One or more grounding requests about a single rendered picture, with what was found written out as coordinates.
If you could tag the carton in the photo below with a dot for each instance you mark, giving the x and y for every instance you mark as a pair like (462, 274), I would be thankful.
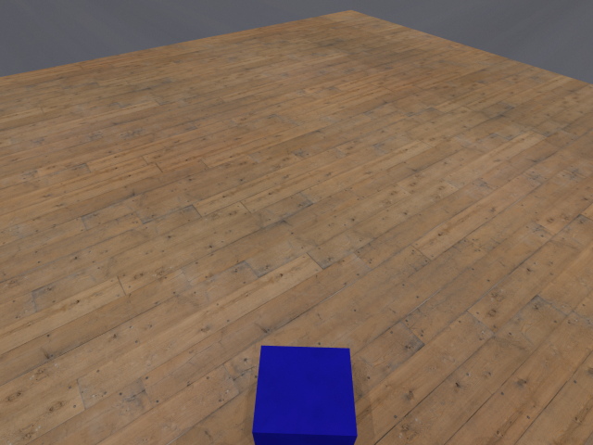
(304, 397)

